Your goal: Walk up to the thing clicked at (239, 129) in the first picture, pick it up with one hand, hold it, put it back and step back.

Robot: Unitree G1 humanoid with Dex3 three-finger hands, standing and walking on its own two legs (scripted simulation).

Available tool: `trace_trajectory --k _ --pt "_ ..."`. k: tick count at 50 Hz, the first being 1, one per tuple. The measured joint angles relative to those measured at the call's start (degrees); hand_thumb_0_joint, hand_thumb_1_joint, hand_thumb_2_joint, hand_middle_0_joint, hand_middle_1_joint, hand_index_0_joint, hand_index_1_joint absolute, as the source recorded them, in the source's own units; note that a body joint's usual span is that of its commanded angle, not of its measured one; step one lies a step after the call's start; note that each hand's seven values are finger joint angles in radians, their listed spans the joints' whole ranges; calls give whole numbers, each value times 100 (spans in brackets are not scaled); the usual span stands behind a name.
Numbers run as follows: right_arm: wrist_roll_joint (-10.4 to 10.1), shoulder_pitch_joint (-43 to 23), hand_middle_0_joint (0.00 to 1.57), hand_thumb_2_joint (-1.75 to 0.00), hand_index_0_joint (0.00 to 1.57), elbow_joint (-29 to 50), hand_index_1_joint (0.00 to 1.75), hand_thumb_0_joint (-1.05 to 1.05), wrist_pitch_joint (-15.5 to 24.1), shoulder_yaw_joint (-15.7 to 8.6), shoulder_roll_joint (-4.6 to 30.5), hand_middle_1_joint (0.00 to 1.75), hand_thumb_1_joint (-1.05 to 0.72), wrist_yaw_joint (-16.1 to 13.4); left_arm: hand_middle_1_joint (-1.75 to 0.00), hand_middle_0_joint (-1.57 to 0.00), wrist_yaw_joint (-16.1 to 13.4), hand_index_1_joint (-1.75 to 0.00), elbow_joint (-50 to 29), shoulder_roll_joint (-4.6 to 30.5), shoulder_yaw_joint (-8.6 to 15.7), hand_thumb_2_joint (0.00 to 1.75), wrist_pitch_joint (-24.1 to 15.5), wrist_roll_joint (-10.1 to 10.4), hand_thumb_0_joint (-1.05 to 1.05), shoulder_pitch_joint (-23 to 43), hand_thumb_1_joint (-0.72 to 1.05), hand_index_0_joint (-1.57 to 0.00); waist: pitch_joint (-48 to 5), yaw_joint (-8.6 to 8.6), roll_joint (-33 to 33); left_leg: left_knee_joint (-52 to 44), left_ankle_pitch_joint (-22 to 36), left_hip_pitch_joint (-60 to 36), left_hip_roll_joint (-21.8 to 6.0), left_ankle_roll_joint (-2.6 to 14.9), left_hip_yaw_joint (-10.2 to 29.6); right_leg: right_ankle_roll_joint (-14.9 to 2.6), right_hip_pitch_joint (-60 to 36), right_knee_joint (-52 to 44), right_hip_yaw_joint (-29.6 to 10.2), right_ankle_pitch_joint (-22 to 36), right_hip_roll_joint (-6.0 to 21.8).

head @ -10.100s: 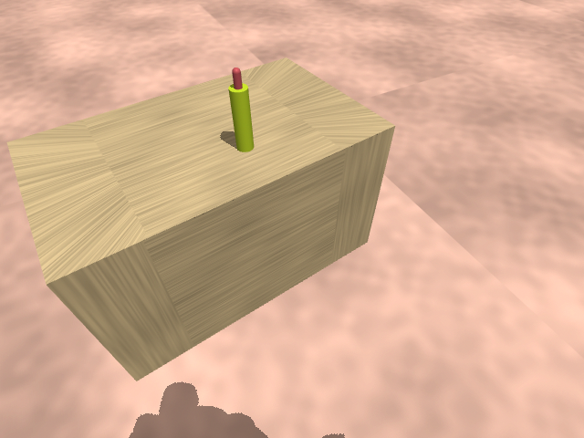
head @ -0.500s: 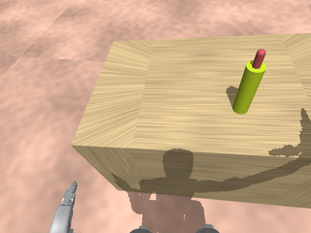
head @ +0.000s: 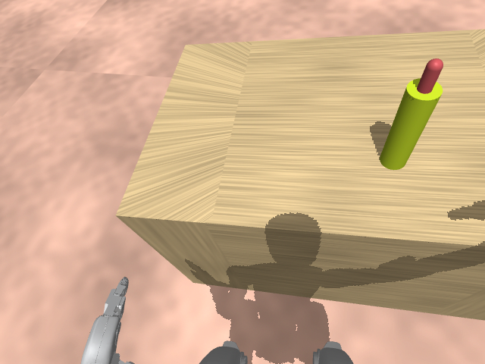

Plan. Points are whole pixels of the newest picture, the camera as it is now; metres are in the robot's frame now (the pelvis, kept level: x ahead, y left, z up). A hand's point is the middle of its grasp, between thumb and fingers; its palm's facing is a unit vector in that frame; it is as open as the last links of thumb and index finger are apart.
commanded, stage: go down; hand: right
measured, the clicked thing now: (410, 119) +0.56 -0.23 +0.02
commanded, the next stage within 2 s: approach in 1.62 s
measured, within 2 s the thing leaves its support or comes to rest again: neither
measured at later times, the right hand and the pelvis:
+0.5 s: hand out of the picture +0.43 -0.40 +0.09, palm faces +0.29 +0.96 +0.02, open 17.5 cm; pelvis +0.00 +0.00 -0.01, yaw +0 degrees
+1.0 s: hand out of the picture +0.45 -0.41 +0.09, palm faces +0.29 +0.96 +0.02, open 17.6 cm; pelvis +0.01 +0.00 +0.00, yaw +0 degrees
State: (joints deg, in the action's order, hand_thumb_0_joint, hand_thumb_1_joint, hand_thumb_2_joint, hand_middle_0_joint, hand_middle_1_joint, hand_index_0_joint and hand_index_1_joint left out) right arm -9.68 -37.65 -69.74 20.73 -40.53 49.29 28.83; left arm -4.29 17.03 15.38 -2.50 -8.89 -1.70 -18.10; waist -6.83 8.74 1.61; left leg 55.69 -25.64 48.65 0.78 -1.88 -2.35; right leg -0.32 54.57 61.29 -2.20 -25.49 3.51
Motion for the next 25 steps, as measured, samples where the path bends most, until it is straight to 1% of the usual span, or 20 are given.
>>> trace_trajectory --k 2,4,9,11,17,20,25 --pt "-9 -37 5 -4 5 -131 5 -1 -32 -48 84 5 52 39 -6 -6 7 -5 -68 18 12 5 -17 2 -1 -23 -52 -7 -19 37 -19 -19 -3 -20 2 3 -16 0 -9 -7 -17 -3 0" --pt "5 -104 5 -4 5 -259 5 -1 -65 -35 161 5 52 64 -6 -6 12 -5 -61 46 31 5 -30 10 -1 -39 -52 -7 -58 50 -16 -12 -12 -5 4 9 -28 1 11 2 -29 -12 0" --pt "138 -274 5 -4 5 -336 5 -1 -53 27 305 5 54 65 -6 -6 41 -5 -56 77 2 5 -5 8 -1 -13 -53 -6 -86 65 30 79 -48 120 11 23 -54 12 144 90 -60 -40 4" --pt "171 -304 4 -4 5 -319 5 -1 -63 7 354 5 54 74 -6 -6 61 -5 -88 64 -10 5 1 3 -1 -3 -53 -6 -58 81 39 104 -56 160 11 25 -69 15 192 120 -77 -47 2" --pt "147 -364 4 -5 5 -278 6 -1 -120 -65 443 6 55 106 -6 -6 86 -5 -86 88 29 5 5 -11 -1 -3 -53 -6 -42 109 37 110 -67 223 13 17 -82 14 274 156 -92 -66 1" --pt "155 -449 4 -5 5 -357 6 -1 -135 -54 504 6 56 120 -6 -6 81 -5 -5 97 9 6 15 -7 -1 29 -53 -6 -76 127 30 108 -71 248 24 14 -89 13 312 179 -102 -82 10" --pt "232 -534 4 -5 5 -454 6 -1 -167 -87 620 6 56 111 -6 -6 103 -5 -78 63 -39 6 91 -19 -1 70 -53 -6 -79 180 -5 95 -67 270 36 10 -100 7 351 199 -116 -96 19"
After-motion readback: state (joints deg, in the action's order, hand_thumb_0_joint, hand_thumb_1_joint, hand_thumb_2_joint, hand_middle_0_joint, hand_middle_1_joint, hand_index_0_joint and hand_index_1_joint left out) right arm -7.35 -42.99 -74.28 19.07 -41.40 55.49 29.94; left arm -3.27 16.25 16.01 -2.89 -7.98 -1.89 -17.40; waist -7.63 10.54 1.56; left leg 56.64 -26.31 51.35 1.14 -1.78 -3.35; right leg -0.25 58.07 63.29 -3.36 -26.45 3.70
